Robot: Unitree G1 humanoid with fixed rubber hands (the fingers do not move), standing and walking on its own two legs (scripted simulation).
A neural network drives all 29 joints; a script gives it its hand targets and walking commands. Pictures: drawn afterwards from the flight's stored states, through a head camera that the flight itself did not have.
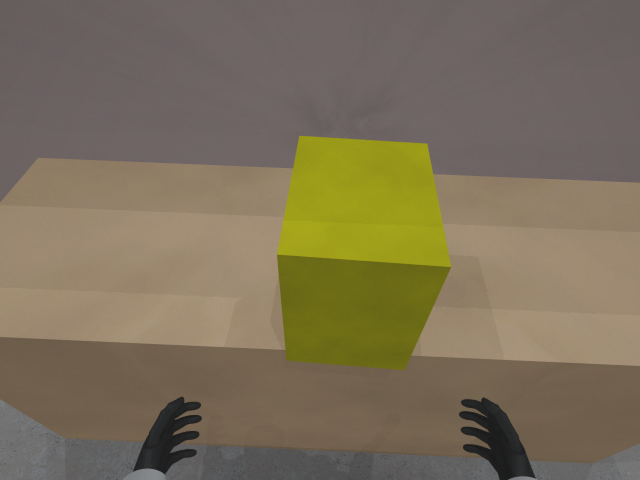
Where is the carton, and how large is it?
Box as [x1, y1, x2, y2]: [277, 136, 450, 369]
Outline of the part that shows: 299,136 277,251 286,360 404,369 450,268 427,145 424,143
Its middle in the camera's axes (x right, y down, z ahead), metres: +0.06 +0.03 +0.61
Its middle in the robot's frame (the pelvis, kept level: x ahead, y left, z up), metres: +0.42 -0.05 +0.00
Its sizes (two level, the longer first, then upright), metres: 0.235 0.194 0.276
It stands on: a pedestal, 0.64 m high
